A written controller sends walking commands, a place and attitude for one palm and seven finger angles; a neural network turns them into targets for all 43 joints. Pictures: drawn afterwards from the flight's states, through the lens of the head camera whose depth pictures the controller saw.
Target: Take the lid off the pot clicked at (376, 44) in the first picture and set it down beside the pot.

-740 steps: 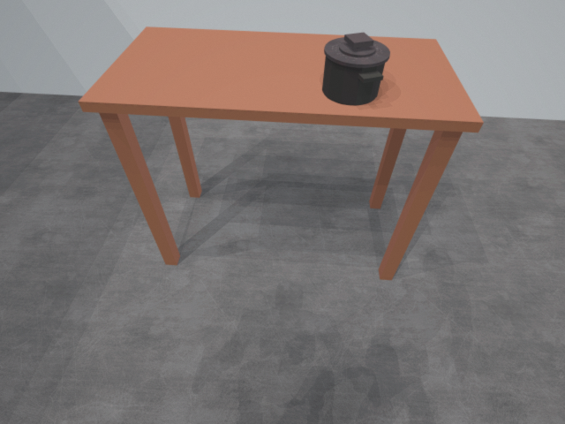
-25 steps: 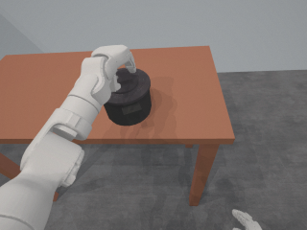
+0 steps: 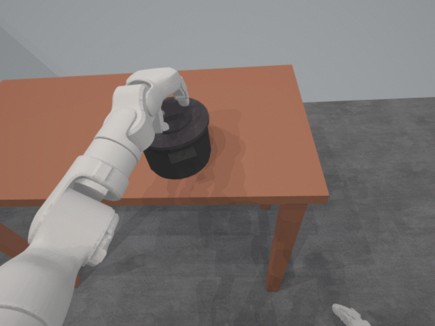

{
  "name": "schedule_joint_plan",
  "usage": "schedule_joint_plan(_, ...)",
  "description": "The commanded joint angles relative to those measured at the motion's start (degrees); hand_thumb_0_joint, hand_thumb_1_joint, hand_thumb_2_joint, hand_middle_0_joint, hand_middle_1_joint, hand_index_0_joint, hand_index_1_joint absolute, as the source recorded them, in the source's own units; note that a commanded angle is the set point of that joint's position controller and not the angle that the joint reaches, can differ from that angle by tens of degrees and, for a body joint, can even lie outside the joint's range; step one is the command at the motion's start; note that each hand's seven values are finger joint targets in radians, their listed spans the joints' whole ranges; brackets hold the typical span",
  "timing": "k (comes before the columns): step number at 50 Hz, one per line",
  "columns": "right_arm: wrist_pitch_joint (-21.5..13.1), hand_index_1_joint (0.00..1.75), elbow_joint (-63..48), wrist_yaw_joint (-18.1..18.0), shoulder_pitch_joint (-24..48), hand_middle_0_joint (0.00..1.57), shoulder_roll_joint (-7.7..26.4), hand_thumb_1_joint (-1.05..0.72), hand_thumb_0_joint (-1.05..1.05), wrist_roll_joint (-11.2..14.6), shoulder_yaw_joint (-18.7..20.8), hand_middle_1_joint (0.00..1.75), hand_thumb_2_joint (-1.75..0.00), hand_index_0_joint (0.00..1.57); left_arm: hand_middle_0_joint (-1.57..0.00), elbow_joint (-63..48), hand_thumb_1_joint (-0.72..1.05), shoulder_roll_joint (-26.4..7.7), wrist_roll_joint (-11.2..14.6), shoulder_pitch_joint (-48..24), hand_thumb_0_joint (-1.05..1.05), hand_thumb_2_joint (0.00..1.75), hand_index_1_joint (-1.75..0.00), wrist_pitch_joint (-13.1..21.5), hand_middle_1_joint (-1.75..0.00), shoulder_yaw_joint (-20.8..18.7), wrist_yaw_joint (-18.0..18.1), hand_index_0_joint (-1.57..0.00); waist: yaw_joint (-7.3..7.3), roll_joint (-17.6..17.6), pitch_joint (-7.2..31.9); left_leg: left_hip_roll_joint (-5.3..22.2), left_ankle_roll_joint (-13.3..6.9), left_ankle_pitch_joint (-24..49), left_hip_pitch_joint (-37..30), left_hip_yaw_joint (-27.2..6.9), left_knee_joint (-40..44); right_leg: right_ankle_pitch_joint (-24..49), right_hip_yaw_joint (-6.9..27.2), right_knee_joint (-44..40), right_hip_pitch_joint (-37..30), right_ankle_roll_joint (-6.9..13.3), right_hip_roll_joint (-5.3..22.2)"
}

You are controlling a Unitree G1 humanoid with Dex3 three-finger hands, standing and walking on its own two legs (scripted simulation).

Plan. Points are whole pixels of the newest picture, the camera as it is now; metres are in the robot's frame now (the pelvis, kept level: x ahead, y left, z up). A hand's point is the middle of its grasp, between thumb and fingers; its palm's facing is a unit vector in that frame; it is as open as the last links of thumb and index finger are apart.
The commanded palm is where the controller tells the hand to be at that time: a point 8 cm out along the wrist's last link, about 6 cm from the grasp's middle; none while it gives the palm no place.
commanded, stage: close the fingers and squeeze the knob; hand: left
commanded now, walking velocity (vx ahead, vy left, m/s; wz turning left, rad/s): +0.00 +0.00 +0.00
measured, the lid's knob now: (167, 110) +0.49 +0.10 +0.15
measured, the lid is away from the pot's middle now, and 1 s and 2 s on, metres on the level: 0.00 0.00 0.01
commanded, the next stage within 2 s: lift the lid straight up in 1.20 s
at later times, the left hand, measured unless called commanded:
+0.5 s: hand (162, 112) +0.46 +0.10 +0.17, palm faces -0.29 -0.05 -0.96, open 8.6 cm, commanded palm +0.44 +0.11 +0.23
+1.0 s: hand (162, 113) +0.46 +0.10 +0.17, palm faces -0.28 -0.03 -0.96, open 8.3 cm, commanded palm +0.44 +0.10 +0.23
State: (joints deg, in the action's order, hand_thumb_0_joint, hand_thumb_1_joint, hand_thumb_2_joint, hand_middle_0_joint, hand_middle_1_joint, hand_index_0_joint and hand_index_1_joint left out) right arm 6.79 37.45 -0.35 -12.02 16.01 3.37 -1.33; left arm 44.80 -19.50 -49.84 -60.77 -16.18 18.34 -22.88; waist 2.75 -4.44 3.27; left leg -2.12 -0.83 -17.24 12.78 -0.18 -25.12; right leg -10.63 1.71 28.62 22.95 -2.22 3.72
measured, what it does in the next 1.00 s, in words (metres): stands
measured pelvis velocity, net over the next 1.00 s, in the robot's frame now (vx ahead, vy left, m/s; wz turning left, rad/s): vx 0.00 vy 0.00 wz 0.00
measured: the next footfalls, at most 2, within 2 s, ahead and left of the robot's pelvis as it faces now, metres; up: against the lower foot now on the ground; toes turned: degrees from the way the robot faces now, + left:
none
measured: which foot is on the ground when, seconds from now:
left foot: down 0.00-1.00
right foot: down 0.00-1.00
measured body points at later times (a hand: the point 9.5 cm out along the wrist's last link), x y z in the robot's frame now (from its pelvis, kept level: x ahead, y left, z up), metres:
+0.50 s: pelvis +0.00 +0.00 +0.00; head +0.02 -0.04 +0.45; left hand +0.47 +0.10 +0.23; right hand +0.12 -0.24 -0.13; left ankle -0.05 +0.12 -0.74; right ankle +0.04 -0.14 -0.74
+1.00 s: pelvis +0.00 +0.00 +0.00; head +0.02 -0.04 +0.45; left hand +0.47 +0.10 +0.22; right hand +0.13 -0.24 -0.13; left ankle -0.05 +0.12 -0.74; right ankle +0.04 -0.14 -0.74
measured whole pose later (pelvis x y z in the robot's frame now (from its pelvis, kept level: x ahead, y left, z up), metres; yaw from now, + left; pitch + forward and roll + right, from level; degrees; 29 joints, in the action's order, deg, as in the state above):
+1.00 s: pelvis +0.00 +0.00 +0.00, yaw +0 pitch +5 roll +1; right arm 7.2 37.7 0.1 -11.2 15.5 3.2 -1.5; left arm 43.6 -18.7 -49.7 -60.4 -17.3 19.7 -23.0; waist 2.3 -4.7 3.5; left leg -2.2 -1.0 -17.4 12.5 -0.3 -24.9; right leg -10.7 1.5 28.3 22.6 -2.3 3.9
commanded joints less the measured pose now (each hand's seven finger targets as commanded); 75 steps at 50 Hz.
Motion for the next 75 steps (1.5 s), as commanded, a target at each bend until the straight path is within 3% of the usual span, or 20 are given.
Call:
schedule_joint_plan(1, -2.03, 0.30, -7.27, -0.14, 3.55, 0.20, 5.60, -0.90, 0.00, 0.17, 2.12, 0.30, -0.90, 0.20, -0.68, -8.95, -0.12, -12.16, -1.20, -29.35, 0.00, 1.22, -0.50, 0.21, -0.50, -4.89, 1.69, -0.68, 0.37, 8.90, 20.25, -1.78, -2.26, 15.94, 1.21, 2.17, 3.07, 15.63, -4.34, -0.46, -16.96, 3.81, -3.15)
schedule_joint_plan(6, -2.09, 0.30, -7.40, -0.22, 3.53, 0.20, 5.71, -0.90, 0.00, 0.11, 1.99, 0.30, -0.90, 0.20, -0.67, -8.04, -0.07, -13.43, -1.30, -28.25, 0.00, 1.19, -0.62, 0.23, -0.62, -6.00, 1.61, -0.67, 0.02, 9.17, 20.90, -1.68, -2.18, 16.67, 1.40, 2.06, 3.05, 16.39, -4.35, -0.18, -17.65, 3.80, -3.15)
schedule_joint_plan(8, -2.02, 0.30, -7.26, -0.22, 3.74, 0.20, 5.55, -0.90, 0.00, 0.29, 2.05, 0.30, -0.90, 0.20, -0.67, -8.03, -0.04, -10.97, -1.19, -29.35, 0.00, 1.18, -0.66, 0.15, -0.66, -3.79, 1.46, -0.67, 0.57, 8.71, 19.21, -1.64, -2.21, 16.29, 1.10, 2.31, 3.13, 15.86, -4.58, -0.49, -16.04, 3.82, -3.24)
schedule_joint_plan(11, -2.04, 0.30, -7.17, -0.26, 3.39, 0.20, 5.68, -0.90, 0.00, 0.15, 2.00, 0.30, -0.90, 0.20, -0.67, -7.69, -0.01, -13.13, -1.28, -29.02, 0.00, 1.16, -0.71, 0.25, -0.71, -5.73, 1.69, -0.67, 0.25, 8.58, 20.37, -1.67, -2.14, 16.38, 1.24, 2.13, 3.05, 16.05, -4.42, -0.25, -16.85, 3.90, -3.24)
schedule_joint_plan(13, -1.98, 0.30, -7.07, -0.26, 3.61, 0.20, 5.61, -0.90, 0.00, 0.30, 1.95, 0.30, -0.90, 0.20, -0.67, -6.31, 0.02, -10.45, -1.03, -28.56, 0.00, 1.15, -0.74, -0.01, -0.74, -3.54, 1.50, -0.67, 0.63, 9.58, 18.92, -1.60, -2.20, 16.29, 1.61, 2.33, 3.13, 16.18, -4.60, -0.51, -15.98, 3.77, -3.26)
schedule_joint_plan(21, -2.21, 0.30, -7.35, 0.01, 3.36, 0.20, 5.75, -0.90, 0.00, 0.00, 2.05, 0.30, -0.90, 0.20, -0.69, -8.90, 0.12, -14.08, -1.18, -27.36, 0.00, 1.08, -0.84, 0.28, -0.84, -7.00, 1.53, -0.69, -0.35, 8.91, 22.24, -1.66, -2.22, 19.90, 0.55, 1.99, 2.49, 19.08, -4.45, 0.21, -18.37, 3.92, -3.26)
schedule_joint_plan(25, -1.98, 0.30, -7.82, 0.47, 4.35, 0.20, 5.80, -0.90, 0.00, 0.23, 2.49, 0.30, -0.90, 0.20, -0.71, -11.10, 0.17, -10.24, -0.39, -26.49, 0.00, 1.04, -0.88, 0.12, -0.88, -3.92, 1.39, -0.71, 0.02, 8.23, 21.24, -1.51, -2.25, 21.30, -0.37, 1.87, 2.26, 19.38, -4.76, -0.10, -17.14, 4.06, -3.32)
schedule_joint_plan(29, -1.72, 0.30, -6.76, 0.26, 4.02, 0.20, 5.63, -0.90, 0.00, 0.38, 1.93, 0.30, -0.90, 0.20, -0.73, -8.15, 0.23, -10.44, -1.12, -28.53, 0.00, 0.99, -0.91, -0.50, -0.91, -3.57, 1.71, -0.73, 0.41, 8.98, 17.99, -1.45, -2.00, 17.82, 1.11, 2.13, 3.01, 16.75, -4.95, -0.33, -15.39, 3.98, -3.52)
schedule_joint_plan(34, -1.87, 0.30, -7.39, 0.41, 4.33, 0.20, 5.46, -0.90, 0.00, 0.09, 2.07, 0.30, -0.90, 0.20, -0.69, -10.56, 0.20, -10.56, -1.29, -28.88, 0.00, 1.07, -0.88, -0.24, -0.86, -4.00, 1.71, -0.73, -0.12, 8.32, 22.32, -1.45, -1.94, 21.10, -0.63, 1.66, 2.40, 18.93, -4.62, 0.47, -17.25, 4.11, -3.37)
schedule_joint_plan(39, -1.59, 0.30, -7.03, 0.34, 4.48, 0.20, 5.48, -0.90, 0.00, 0.33, 1.85, 0.30, -0.90, 0.20, -0.70, -8.00, 0.23, -9.68, -1.07, -28.62, 0.00, 1.11, -0.88, -0.50, -0.85, -3.20, 1.72, -0.74, 0.24, 9.52, 19.09, -1.47, -1.92, 17.77, 0.92, 1.91, 3.04, 16.56, -4.91, -0.15, -15.78, 4.04, -3.47)
schedule_joint_plan(40, -1.46, 0.30, -7.21, 0.32, 4.26, 0.20, 5.74, -0.90, 0.00, 0.15, 2.20, 0.30, -0.90, 0.20, -0.70, -9.61, 0.23, -8.47, -0.36, -28.78, 0.00, 1.11, -0.88, -0.24, -0.85, -2.48, 1.79, -0.75, 0.45, 7.52, 19.77, -1.55, -1.96, 18.17, -0.03, 1.85, 2.82, 16.61, -5.03, -0.35, -15.42, 4.24, -3.34)
schedule_joint_plan(44, -1.63, 0.30, -7.10, 0.31, 4.55, 0.20, 5.40, -0.90, 0.00, 0.11, 2.04, 0.30, -0.90, 0.20, -0.71, -10.85, 0.27, -10.09, -1.14, -30.03, 0.00, 1.13, -0.89, -0.46, -0.85, -3.63, 1.76, -0.77, 0.18, 9.28, 22.00, -1.55, -2.01, 19.86, -0.45, 1.88, 2.63, 18.68, -4.63, 0.14, -17.37, 4.00, -3.38)
schedule_joint_plan(45, -1.60, 0.30, -7.63, 0.45, 4.87, 0.20, 5.49, -0.90, 0.00, 0.03, 2.38, 0.30, -0.90, 0.20, -0.72, -12.68, 0.28, -8.25, -0.31, -29.28, 0.00, 1.14, -0.89, -0.25, -0.85, -2.41, 1.69, -0.77, 0.30, 6.89, 22.36, -1.53, -2.03, 21.45, -1.58, 1.55, 2.30, 18.94, -4.88, 0.03, -16.63, 4.29, -3.30)
schedule_joint_plan(46, -1.79, 0.30, -7.29, 0.50, 4.59, 0.20, 5.07, -0.90, 0.00, -0.08, 2.15, 0.30, -0.90, 0.20, -0.72, -11.71, 0.29, -9.07, -0.82, -29.25, 0.00, 1.14, -0.89, -0.52, -0.85, -3.13, 1.64, -0.78, 0.14, 8.73, 22.62, -1.57, -2.06, 20.95, -1.28, 1.51, 2.24, 18.99, -4.78, 0.09, -17.36, 4.10, -3.46)
schedule_joint_plan(54, -1.71, 0.30, -7.12, 0.60, 5.42, 0.20, 5.08, -0.90, 0.00, 0.14, 2.09, 0.30, -0.90, 0.20, -0.75, -13.07, 0.37, -7.96, -0.57, -29.93, 0.00, 1.17, -0.91, -0.87, -0.86, -1.89, 1.42, -0.81, 0.21, 8.42, 21.09, -1.58, -2.00, 20.33, -1.15, 1.80, 2.74, 18.93, -4.85, -0.12, -16.93, 4.05, -3.42)
schedule_joint_plan(56, -1.84, 0.30, -7.18, 0.55, 5.24, 0.20, 5.16, -0.90, 0.00, -0.09, 2.12, 0.30, -0.90, 0.20, -0.76, -13.21, 0.39, -11.12, -0.74, -28.88, 0.00, 1.18, -0.91, -0.76, -0.87, -4.84, 1.61, -0.82, -0.31, 8.30, 22.48, -1.61, -2.01, 20.32, -1.14, 1.69, 2.53, 18.91, -4.72, 0.05, -18.14, 4.12, -3.38)
schedule_joint_plan(62, -1.44, 0.30, -6.71, 0.35, 5.57, 0.20, 5.28, -0.90, 0.00, 0.27, 1.75, 0.30, -0.90, 0.20, -0.78, -9.23, 0.44, -9.05, -0.85, -27.85, 0.00, 1.20, -0.93, -0.97, -0.87, -2.87, 1.52, -0.84, 0.19, 9.95, 18.77, -1.52, -1.86, 17.74, 1.06, 2.14, 3.07, 17.39, -5.02, -0.30, -16.70, 4.01, -3.42)
schedule_joint_plan(66, -1.76, 0.30, -7.34, 0.32, 5.69, 0.20, 5.07, -0.90, 0.00, -0.11, 1.90, 0.30, -0.90, 0.20, -0.78, -14.09, 0.46, -11.15, -1.23, -30.27, 0.00, 1.20, -0.93, -0.40, -0.88, -4.38, 1.77, -0.85, -0.28, 8.37, 23.52, -1.70, -1.97, 20.60, -0.99, 1.74, 2.60, 19.72, -4.53, 0.18, -19.12, 4.13, -3.28)
schedule_joint_plan(74, -2.87, 0.30, -6.54, 0.06, 5.86, 0.20, 4.80, -0.90, 0.00, 0.00, 1.99, 0.30, -0.90, 0.20, -0.78, -15.42, 0.47, -11.94, -0.87, -36.05, 0.00, 1.20, -0.93, -0.72, -0.88, -4.32, 1.64, -0.86, 0.11, 8.23, 23.18, -1.63, -2.12, 21.62, -2.57, 1.39, 2.89, 20.31, -4.51, -0.36, -18.54, 4.12, -3.47)
schedule_joint_plan(75, -3.08, 0.30, -6.96, 0.07, 5.99, 0.20, 5.09, -0.90, 0.00, -0.05, 2.17, 0.30, -0.90, 0.20, -0.78, -17.64, 0.47, -11.69, 0.12, -36.49, 0.00, 1.20, -0.93, -0.24, -0.88, -4.12, 1.69, -0.86, 0.11, 6.17, 24.27, -1.60, -2.06, 22.30, -3.40, 1.02, 2.88, 20.20, -4.69, -0.41, -18.60, 4.30, -3.31)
